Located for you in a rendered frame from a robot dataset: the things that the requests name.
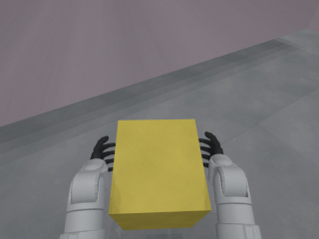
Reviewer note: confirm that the right robot hand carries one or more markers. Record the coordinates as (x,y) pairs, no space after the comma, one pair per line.
(213,149)

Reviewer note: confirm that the left robot hand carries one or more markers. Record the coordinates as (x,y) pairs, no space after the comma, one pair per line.
(100,147)

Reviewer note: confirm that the robot right forearm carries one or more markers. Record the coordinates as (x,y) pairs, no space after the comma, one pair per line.
(235,218)

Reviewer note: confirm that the robot left forearm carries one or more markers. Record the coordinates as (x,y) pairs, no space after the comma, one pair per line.
(86,202)

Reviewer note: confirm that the carton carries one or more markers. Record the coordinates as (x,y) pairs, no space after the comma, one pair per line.
(158,179)

